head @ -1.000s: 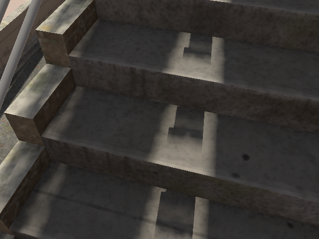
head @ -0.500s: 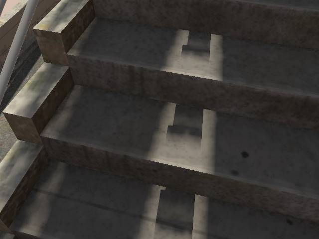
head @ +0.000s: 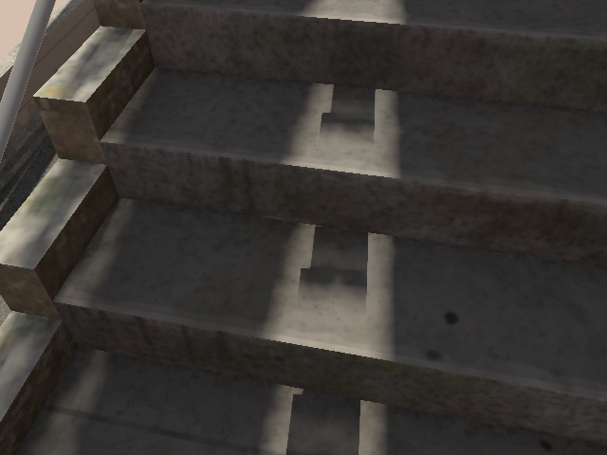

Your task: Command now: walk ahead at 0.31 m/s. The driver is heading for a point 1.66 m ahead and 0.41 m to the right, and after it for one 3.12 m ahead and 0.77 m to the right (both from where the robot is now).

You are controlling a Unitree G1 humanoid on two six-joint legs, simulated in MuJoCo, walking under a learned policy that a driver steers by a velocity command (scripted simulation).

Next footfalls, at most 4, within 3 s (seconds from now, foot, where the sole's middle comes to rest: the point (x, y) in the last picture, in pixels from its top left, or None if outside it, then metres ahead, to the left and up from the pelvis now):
0.12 right None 0.10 -0.13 -0.77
0.60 left None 0.45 0.07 -0.61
1.16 right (417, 307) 0.70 -0.20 -0.44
1.70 left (403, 130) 1.05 -0.21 -0.28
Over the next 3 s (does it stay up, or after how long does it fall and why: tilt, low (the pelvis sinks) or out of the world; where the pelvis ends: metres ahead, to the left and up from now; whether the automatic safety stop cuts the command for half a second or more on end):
stays up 1.54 -0.36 0.79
